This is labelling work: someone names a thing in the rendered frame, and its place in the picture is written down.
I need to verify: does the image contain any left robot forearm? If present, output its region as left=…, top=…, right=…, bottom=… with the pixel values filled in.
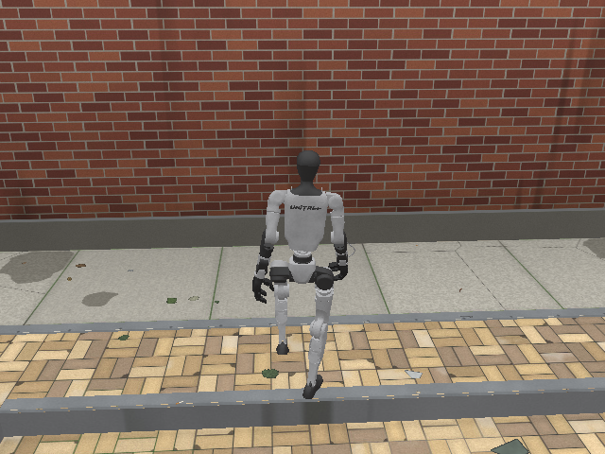
left=254, top=229, right=274, bottom=279

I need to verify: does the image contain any robot left shin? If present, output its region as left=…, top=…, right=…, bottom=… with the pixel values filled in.
left=274, top=285, right=287, bottom=344

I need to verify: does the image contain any humanoid robot torso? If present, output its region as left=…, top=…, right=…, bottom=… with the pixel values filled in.
left=284, top=186, right=328, bottom=284

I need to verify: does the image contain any left robot upper arm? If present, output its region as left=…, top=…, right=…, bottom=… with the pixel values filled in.
left=265, top=190, right=287, bottom=244

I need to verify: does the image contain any right robot forearm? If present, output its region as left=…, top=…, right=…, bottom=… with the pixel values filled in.
left=334, top=231, right=348, bottom=266

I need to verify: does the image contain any right robot hand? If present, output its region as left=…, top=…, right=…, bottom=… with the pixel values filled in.
left=328, top=262, right=348, bottom=281

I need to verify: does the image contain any left robot hand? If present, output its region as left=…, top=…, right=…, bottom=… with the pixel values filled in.
left=252, top=276, right=274, bottom=304

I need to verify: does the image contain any right robot upper arm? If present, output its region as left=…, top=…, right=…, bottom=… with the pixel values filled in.
left=326, top=192, right=345, bottom=244

